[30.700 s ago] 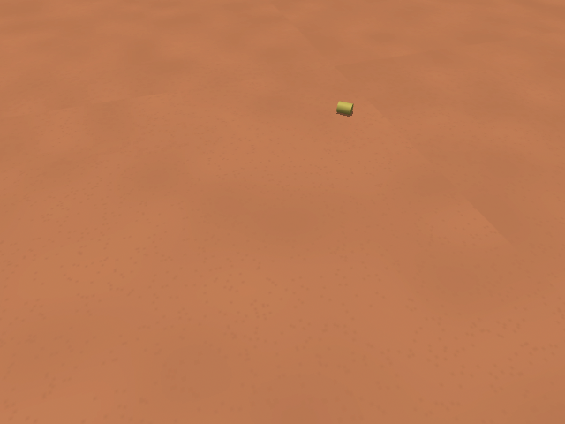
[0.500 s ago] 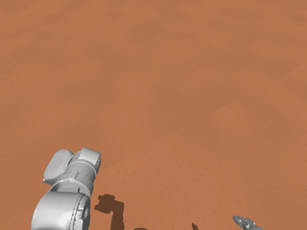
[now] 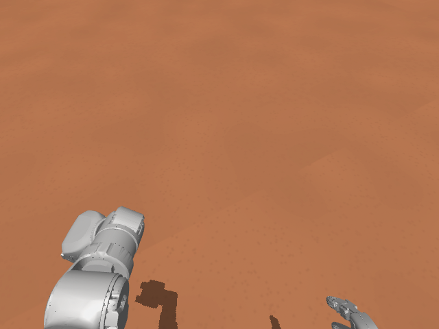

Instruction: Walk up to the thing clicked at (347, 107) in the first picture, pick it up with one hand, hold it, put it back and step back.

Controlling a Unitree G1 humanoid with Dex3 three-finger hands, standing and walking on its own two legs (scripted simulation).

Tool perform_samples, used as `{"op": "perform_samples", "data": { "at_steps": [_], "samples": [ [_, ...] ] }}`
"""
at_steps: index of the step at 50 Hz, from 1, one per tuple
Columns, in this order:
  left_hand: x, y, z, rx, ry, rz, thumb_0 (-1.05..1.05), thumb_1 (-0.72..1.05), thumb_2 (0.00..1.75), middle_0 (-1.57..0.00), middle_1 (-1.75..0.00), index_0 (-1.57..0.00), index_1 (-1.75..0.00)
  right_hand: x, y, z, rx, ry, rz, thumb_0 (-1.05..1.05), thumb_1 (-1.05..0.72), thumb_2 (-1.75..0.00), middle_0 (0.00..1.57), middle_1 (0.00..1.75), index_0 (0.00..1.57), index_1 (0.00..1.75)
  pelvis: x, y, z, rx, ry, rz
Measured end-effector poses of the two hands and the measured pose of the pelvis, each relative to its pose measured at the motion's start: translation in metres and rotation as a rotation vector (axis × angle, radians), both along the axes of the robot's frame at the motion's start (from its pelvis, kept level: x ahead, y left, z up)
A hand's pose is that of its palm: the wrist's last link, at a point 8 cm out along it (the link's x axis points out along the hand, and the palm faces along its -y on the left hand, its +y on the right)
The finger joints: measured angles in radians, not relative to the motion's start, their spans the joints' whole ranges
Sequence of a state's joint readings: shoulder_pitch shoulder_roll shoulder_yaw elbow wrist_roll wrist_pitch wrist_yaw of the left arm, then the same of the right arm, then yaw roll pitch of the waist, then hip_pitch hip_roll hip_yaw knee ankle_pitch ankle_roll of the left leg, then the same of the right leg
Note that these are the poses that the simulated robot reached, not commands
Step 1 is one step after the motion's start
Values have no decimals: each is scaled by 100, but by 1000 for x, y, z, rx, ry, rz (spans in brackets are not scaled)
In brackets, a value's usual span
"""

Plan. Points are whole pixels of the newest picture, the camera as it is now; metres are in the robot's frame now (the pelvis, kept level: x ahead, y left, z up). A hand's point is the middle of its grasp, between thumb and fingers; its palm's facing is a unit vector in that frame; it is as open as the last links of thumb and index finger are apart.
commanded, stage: hold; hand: left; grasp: from above
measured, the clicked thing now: (107, 245) +0.33 +0.24 -0.05
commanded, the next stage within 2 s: crouch in 0.44 s
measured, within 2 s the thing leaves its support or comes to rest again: neither
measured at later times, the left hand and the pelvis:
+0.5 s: hand (107, 240) +0.33 +0.23 -0.03, palm faces -0.05 -0.47 -0.88, open 10.0 cm; pelvis +0.01 +0.00 +0.00, yaw +0 degrees
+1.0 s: hand (121, 267) +0.31 +0.23 -0.13, palm faces -0.23 -0.44 -0.87, open 10.0 cm; pelvis -0.02 +0.00 -0.04, yaw +0 degrees
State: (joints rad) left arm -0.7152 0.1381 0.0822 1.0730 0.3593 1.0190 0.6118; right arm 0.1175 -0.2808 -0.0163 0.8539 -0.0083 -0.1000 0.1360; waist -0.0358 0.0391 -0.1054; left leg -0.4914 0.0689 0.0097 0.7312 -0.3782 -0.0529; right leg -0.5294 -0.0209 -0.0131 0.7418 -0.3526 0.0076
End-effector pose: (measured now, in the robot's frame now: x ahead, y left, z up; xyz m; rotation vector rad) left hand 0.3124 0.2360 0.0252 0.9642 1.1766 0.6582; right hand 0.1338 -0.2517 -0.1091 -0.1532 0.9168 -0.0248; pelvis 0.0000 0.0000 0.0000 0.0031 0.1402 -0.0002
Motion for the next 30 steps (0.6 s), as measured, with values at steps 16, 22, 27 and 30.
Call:
{"op": "perform_samples", "data": {
  "at_steps": [16,22,27,30],
  "samples": [
    [8,7,-1,0,4,9,0,0,52,-70,-56,-68,-55,11,2,1,0,8,4,1,-90,-89,19,30,20,29,8,1,1,0,9,7],
    [12,5,-1,-4,3,5,0,1,50,-71,-54,-69,-54,11,-1,0,0,13,-7,1,-90,-89,20,30,20,29,11,0,1,1,17,6],
    [12,2,-1,-13,5,4,0,2,48,-72,-53,-69,-52,9,-5,0,-1,17,-16,1,-90,-89,19,30,20,29,11,-1,1,2,14,6],
    [11,1,0,-2,16,-3,0,2,48,-71,-53,-69,-53,7,-7,0,1,21,-19,1,-90,-89,19,30,20,29,10,-2,2,3,13,5]
  ]
}}
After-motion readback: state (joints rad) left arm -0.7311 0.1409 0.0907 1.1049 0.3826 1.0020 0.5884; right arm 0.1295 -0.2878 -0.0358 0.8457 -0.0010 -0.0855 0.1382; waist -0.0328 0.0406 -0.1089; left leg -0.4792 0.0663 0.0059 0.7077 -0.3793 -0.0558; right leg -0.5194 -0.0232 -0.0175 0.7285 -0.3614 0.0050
